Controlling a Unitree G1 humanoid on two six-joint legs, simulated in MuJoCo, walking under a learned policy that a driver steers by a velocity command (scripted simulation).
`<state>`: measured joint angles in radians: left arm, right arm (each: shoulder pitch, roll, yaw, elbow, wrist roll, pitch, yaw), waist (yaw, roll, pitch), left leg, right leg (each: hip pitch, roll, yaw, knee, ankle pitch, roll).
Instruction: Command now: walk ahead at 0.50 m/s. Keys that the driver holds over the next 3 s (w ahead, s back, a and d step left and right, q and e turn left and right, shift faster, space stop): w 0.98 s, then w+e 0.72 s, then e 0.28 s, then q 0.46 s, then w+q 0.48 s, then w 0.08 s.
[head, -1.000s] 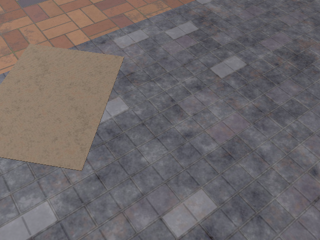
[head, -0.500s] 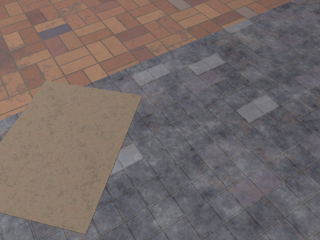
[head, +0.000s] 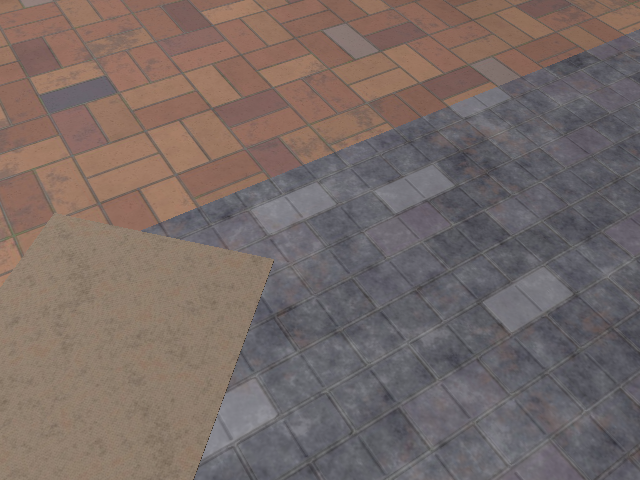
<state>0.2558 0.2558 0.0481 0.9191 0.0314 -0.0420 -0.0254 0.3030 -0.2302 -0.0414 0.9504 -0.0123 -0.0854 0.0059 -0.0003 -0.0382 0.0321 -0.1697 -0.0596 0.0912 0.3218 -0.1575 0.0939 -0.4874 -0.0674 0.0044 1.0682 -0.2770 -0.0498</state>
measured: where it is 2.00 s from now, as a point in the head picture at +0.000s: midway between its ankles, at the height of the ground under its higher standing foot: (360, 271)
